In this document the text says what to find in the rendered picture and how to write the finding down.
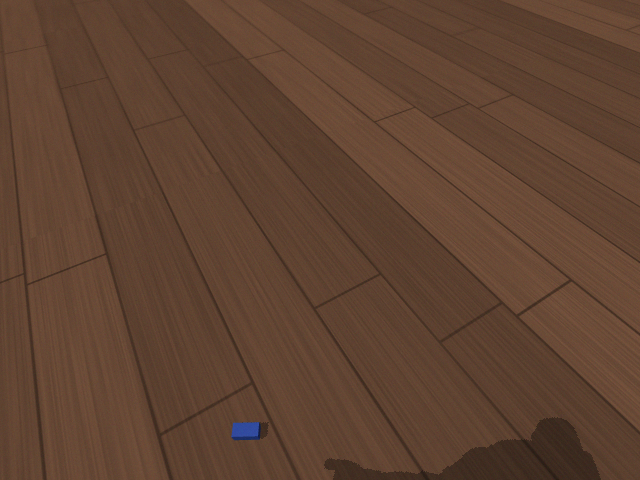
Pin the small box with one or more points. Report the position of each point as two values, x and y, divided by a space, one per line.
246 431

